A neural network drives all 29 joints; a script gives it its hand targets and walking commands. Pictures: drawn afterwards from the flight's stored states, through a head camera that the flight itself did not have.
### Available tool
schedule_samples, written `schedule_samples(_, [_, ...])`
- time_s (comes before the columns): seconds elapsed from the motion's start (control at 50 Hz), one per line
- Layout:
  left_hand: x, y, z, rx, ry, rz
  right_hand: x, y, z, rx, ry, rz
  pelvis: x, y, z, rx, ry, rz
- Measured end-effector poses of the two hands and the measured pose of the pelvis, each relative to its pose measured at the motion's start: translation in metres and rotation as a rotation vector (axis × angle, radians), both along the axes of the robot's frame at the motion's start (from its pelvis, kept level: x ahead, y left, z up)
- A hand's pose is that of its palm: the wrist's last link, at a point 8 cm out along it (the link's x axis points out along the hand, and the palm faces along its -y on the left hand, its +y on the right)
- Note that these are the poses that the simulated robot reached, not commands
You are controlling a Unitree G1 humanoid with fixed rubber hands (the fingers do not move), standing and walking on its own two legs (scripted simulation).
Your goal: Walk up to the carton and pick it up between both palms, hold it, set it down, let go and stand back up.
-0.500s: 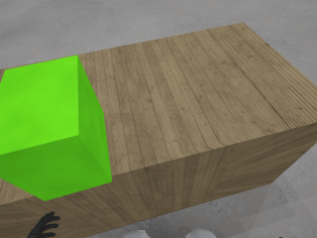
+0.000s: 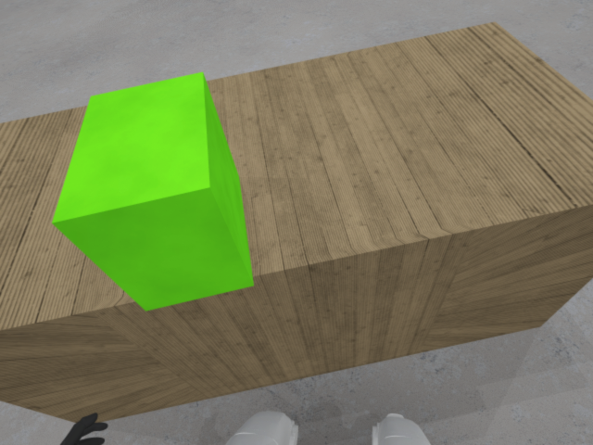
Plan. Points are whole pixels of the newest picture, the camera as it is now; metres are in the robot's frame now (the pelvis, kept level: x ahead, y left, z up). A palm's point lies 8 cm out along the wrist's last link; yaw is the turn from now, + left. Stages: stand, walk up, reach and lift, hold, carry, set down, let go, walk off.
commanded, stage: walk up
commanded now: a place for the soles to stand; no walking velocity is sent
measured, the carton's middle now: (174, 193) +0.50 +0.23 +0.05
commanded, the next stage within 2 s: none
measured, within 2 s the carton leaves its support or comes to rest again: neither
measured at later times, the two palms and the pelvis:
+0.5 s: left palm out of the picture -0.11 +0.52 -0.11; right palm out of the picture -0.03 -0.12 -0.11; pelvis -0.15 +0.18 -0.01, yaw +10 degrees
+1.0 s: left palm out of the picture -0.18 +0.57 -0.10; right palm out of the picture -0.12 -0.09 -0.10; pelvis -0.21 +0.23 -0.01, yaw +13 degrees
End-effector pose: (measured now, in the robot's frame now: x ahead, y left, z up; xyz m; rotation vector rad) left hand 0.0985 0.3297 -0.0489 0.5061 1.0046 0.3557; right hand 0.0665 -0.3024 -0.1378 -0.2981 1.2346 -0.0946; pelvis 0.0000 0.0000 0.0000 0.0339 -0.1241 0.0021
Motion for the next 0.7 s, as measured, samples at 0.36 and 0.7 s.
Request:
schedule_samples(0.36, [-0.123,0.158,-0.066,-0.111,-0.023,0.082,-0.11,0.134,0.027,-0.145,0.042,0.072,-0.114,0.148,-0.022,-0.107,-0.029,0.107])
schedule_samples(0.7, [-0.269,0.206,-0.036,-0.127,0.148,0.189,-0.116,0.198,0.046,-0.129,-0.144,0.17,-0.176,0.194,0.003,-0.066,0.087,0.172])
